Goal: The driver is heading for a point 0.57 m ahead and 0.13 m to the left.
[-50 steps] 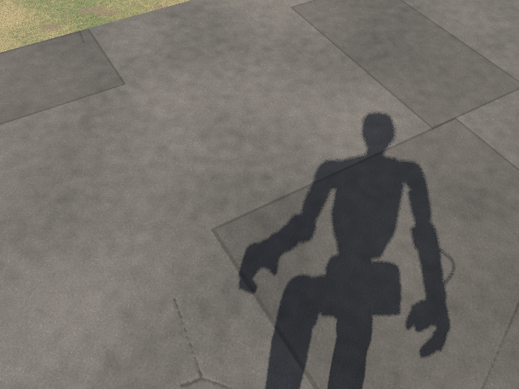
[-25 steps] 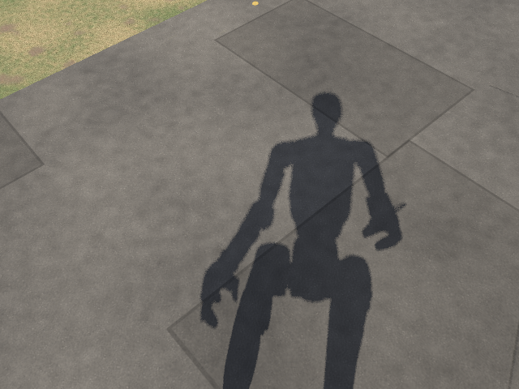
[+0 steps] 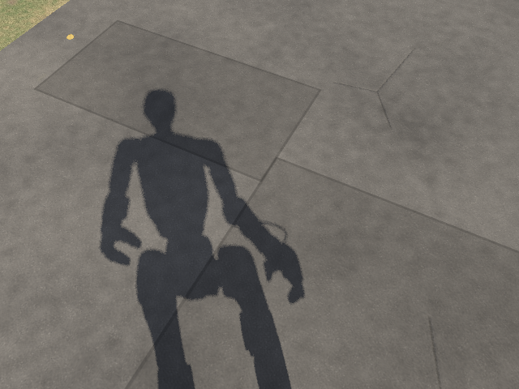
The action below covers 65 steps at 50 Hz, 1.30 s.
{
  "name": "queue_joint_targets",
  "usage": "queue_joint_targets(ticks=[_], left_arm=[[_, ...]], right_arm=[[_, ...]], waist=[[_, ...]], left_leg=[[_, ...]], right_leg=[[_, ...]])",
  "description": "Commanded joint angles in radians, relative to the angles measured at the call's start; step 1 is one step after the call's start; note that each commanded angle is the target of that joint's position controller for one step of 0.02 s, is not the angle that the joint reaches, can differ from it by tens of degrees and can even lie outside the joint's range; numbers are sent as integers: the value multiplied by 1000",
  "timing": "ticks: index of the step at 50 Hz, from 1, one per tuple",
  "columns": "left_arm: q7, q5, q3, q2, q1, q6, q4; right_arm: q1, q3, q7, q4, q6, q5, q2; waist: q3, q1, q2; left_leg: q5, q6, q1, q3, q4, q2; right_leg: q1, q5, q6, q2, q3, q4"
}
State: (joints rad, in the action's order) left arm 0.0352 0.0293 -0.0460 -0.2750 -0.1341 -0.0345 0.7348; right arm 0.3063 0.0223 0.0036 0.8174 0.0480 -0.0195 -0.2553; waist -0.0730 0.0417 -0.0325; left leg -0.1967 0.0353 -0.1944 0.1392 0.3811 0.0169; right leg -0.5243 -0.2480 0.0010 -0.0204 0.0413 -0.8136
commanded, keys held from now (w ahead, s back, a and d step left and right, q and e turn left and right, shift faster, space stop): no key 0.68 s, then w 0.32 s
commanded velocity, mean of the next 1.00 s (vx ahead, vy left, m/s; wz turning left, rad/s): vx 0.10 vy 0.00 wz -0.06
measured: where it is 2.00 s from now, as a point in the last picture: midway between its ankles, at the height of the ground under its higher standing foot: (248, 356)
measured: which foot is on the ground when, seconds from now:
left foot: down 0.00-0.10, up 0.12-0.38, down 0.40-0.96, up 0.98-1.00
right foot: up 0.00-0.08, down 0.10-1.00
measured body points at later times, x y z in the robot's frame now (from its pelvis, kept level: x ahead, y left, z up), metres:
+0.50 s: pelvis +0.03 -0.01 +0.00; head +0.03 -0.01 +0.45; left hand +0.14 +0.23 -0.14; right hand +0.07 -0.26 -0.14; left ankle +0.02 +0.11 -0.74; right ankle +0.07 -0.11 -0.74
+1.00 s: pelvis +0.09 -0.03 -0.01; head +0.09 -0.05 +0.44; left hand +0.11 +0.22 -0.15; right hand +0.06 -0.28 -0.17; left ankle +0.02 +0.10 -0.73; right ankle +0.08 -0.11 -0.75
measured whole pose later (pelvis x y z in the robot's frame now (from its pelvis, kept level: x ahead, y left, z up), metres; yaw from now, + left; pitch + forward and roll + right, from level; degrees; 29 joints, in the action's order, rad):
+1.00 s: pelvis +0.09 -0.03 -0.01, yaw +0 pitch +0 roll +0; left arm 0.00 0.03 -0.04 -0.20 -0.31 0.07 1.04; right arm 0.38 0.06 0.01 1.07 0.01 -0.02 -0.22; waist 0.01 -0.01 0.04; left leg -0.44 0.06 -0.18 -0.01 0.65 0.01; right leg -0.23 -0.27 0.07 -0.04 -0.06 -0.51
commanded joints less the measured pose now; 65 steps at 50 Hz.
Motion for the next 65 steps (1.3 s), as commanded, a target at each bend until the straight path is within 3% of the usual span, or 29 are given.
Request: queue_joint_targets(ticks=[1, 4, 5, 6, 7, 8, 11, 14, 18, 20, 21, 23, 34, 37, 39, 40, 41, 43, 45, 47, 48, 49, 50, 51, 52, 54, 57, 62, 65], left_arm=[[-5, -1, 1, -42, -58, 6, -38], [-17, 6, 5, -48, -81, 31, -25], [-26, 16, -1, -91, -100, 41, -24], [-36, 14, -8, -164, -65, 43, -55], [-50, -15, -2, -112, -117, 40, -25], [-56, -11, 9, -90, -94, 38, -12], [-70, -7, 25, -53, 2, 38, -3], [-67, -11, 25, -49, -5, 44, 26], [-66, -16, 18, -55, 10, 34, 62], [-62, -18, 22, -31, -23, 34, 82], [-55, -25, 18, -21, -47, 30, 94], [-55, -20, 12, -35, -51, 29, 138], [-63, -20, 13, -24, -104, 39, 282], [-61, -13, 6, -39, -126, 31, 299], [-52, -6, 8, -16, -91, 30, 279], [-45, -1, 15, 17, -76, 36, 269], [-39, 8, 16, 24, -66, 46, 259], [-29, 5, 8, 0, -76, 66, 251], [-22, -4, 6, 12, -114, 84, 252], [-30, -13, 0, 26, -263, 95, 312], [-39, -7, -11, -5, -363, 102, 342], [-49, 0, -33, -102, -483, 110, 357], [-46, -3, -40, -131, -514, 103, 377], [-48, 1, -30, -92, -405, 103, 343], [-46, -2, -23, -62, -330, 112, 315], [-54, -9, -9, -22, -286, 132, 300], [-61, -9, 4, 9, -362, 146, 333], [-65, -6, 19, 25, -378, 150, 339], [-74, -9, 18, 3, -397, 151, 351]], right_arm=[[-18, 38, -5, -49, 1, 3, -154], [1, 41, 1, -30, -23, 9, -149], [50, 30, 1, -30, -27, -1, -109], [127, 6, -3, -52, -33, 3, -20], [66, 13, 11, -29, -62, 15, -64], [30, 19, 13, -42, -76, 18, -83], [40, 25, 14, -5, -89, 3, -84], [51, 19, 18, 28, -91, 6, -53], [54, 12, 28, 62, -88, 6, -30], [42, 13, 31, 64, -69, -13, -72], [-7, 24, 26, 73, -65, 0, -113], [-27, 12, 17, 85, -50, 3, -62], [9, 9, 30, 179, -44, 6, -42], [38, 25, 27, 194, -54, 3, -79], [79, 33, 25, 201, -60, 5, -94], [99, 41, 27, 213, -58, 5, -106], [95, 47, 28, 219, -53, 3, -109], [69, 52, 23, 215, -37, -4, -104], [31, 57, 17, 212, -25, 1, -104], [-11, 58, 12, 202, -22, 6, -86], [-29, 50, 10, 187, -15, 0, -55], [-44, 25, -1, 149, -5, 9, 36], [-78, 41, -8, 125, -1, -18, -27], [-98, 46, -17, 122, 2, -22, -44], [-86, 41, -27, 136, 8, -11, -23], [-60, 42, -39, 158, 11, -11, -13], [-80, 43, -43, 158, -7, -11, 1], [-278, 22, -45, 74, -15, -7, 35], [-364, 10, -50, 28, -17, -6, 42]], waist=[[137, -32, 188], [125, -54, 121], [162, -46, 5], [193, 7, -195], [206, -78, -154], [143, -55, -135], [106, -9, -124], [132, -13, -85], [110, 0, -74], [88, -21, -12], [22, -68, 93], [15, -55, 104], [24, -40, 41], [9, -30, 73], [-62, -5, 124], [-80, 0, 178], [-93, -2, 193], [-78, -24, 155], [-78, -56, 164], [-70, -120, 118], [-56, -154, 22], [2, -185, -241], [-39, -172, -208], [-92, -113, -76], [-95, -80, -27], [-61, -49, -18], [-24, -51, -28], [-69, -70, -41], [-83, -82, -51]], left_leg=[[585, 146, 16, -117, -29, 224], [326, 86, -28, -133, 78, 197], [129, 36, -79, -101, 165, 152], [-300, -20, -195, -29, 290, 33], [-419, -25, -149, -108, 353, 9], [-406, -26, -169, -137, 391, 6], [-275, -39, -113, -147, 367, 4], [-238, -50, -58, -140, 308, -10], [-39, -40, 56, -120, 47, -19], [28, -18, 119, -241, -38, 89], [-37, 5, -20, -267, -36, 102], [-119, 0, -122, -271, -95, 96], [-52, 13, -16, -245, -85, 77], [-434, 53, -35, -274, -102, 61], [-617, 108, -32, -390, -177, 132], [-640, 142, -7, -473, -239, 203], [-599, 172, -12, -526, -275, 266], [-488, 180, 17, -504, -276, 273], [-435, 160, -39, -415, -229, 229], [-422, 127, -209, -315, -105, 144], [-374, 103, -318, -244, 56, 89], [-327, 53, -482, -84, 406, -43], [-365, 66, -568, -117, 598, -58], [-269, 81, -583, -178, 688, 3], [-176, 81, -557, -199, 698, 26], [-58, 61, -508, -199, 674, 44], [12, 39, -537, -168, 691, 28], [119, 18, -537, -81, 488, 12], [144, 41, -437, -2, 309, -7]], right_leg=[[195, 9, 9, -13, -53, 131], [356, 133, 44, -5, -37, 404], [459, 280, 61, 128, 103, 461], [530, 603, 166, 371, 352, 464], [432, 551, 272, 379, 357, 483], [390, 464, 273, 337, 325, 512], [324, 411, 194, 225, 190, 538], [330, 403, 184, 199, 148, 514], [267, 144, 144, 166, 159, 492], [188, -28, 75, 130, 164, 485], [228, -19, 58, 60, 97, 497], [366, 79, 55, 64, 85, 456], [338, 108, 45, 79, 92, 491], [261, -239, 67, 17, 47, 423], [124, -304, 73, -17, 7, 318], [86, -200, 63, -35, -59, 214], [72, -123, 59, -2, -76, 125], [46, -156, 65, 31, -64, 84], [159, -155, 79, 26, -90, 199], [450, -74, 84, -36, -133, 370], [588, -138, 93, 31, -15, 452], [702, -452, 164, 289, 421, 660], [629, -529, 233, 401, 629, 728], [553, -502, 232, 384, 546, 706], [508, -404, 204, 340, 440, 710], [512, -150, 155, 273, 254, 728], [574, 204, 129, 235, 73, 687], [523, 452, 115, 203, -92, 685], [524, 575, 110, 216, -152, 674]])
